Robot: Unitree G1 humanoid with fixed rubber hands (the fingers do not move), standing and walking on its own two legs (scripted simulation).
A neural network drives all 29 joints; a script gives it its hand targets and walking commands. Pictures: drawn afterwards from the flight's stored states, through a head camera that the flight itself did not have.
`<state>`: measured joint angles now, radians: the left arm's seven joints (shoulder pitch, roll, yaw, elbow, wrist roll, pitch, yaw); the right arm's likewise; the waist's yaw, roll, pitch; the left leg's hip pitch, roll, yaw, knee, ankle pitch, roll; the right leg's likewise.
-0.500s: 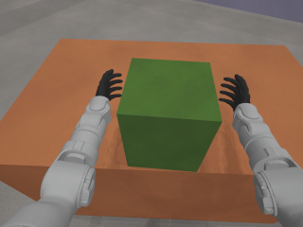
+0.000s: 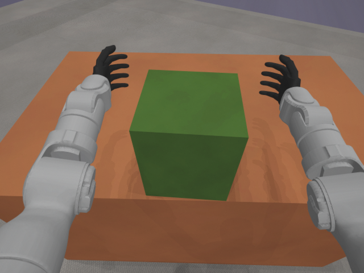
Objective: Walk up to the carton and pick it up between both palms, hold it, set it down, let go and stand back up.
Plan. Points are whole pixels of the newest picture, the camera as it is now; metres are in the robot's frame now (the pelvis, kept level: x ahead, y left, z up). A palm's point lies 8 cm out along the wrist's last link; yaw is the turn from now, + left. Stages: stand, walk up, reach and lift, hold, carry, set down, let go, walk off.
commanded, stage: set down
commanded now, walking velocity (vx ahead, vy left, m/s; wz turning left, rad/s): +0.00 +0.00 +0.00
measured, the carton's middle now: (189, 138) +0.41 +0.01 +0.06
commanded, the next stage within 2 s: none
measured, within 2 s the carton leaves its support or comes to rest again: neither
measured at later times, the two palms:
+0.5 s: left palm (99, 105) +0.41 +0.20 +0.17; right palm (290, 119) +0.38 -0.20 +0.16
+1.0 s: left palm (88, 146) +0.34 +0.22 +0.12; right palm (294, 156) +0.32 -0.20 +0.12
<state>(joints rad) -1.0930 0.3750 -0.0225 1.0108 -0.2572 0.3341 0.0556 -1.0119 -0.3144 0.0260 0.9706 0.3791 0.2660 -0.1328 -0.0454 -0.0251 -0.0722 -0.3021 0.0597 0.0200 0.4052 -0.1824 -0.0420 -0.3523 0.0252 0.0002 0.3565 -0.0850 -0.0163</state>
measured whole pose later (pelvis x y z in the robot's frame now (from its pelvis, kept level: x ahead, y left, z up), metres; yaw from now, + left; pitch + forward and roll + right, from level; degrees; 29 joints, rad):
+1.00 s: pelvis +0.01 +0.02 +0.00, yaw -1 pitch -5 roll +0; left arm -0.29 0.23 0.15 0.04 -0.13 0.60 0.00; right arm -0.22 -0.26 -0.05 0.11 0.32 0.35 -0.11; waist -0.03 -0.03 0.05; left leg -0.06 0.04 0.04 0.33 -0.19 -0.02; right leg -0.13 0.01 0.02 0.31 -0.11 0.00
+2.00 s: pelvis +0.04 +0.02 +0.01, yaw +0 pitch -4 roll -1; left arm 0.39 0.24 -0.02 -0.08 -0.14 0.10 0.01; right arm 0.48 -0.13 -0.02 -0.10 0.14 0.02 -0.08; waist 0.02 0.00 0.07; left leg -0.02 0.05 0.03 0.33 -0.24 -0.03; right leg -0.06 0.01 0.00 0.28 -0.14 0.00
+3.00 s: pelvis +0.02 +0.03 +0.00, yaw -2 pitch -10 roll +0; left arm 0.21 0.12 0.04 0.42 0.10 0.21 0.01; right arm 0.18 -0.17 -0.01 0.38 0.00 -0.14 0.07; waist -0.01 -0.05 0.16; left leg 0.07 0.03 0.07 0.35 -0.24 -0.01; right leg -0.02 0.00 0.05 0.36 -0.17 0.00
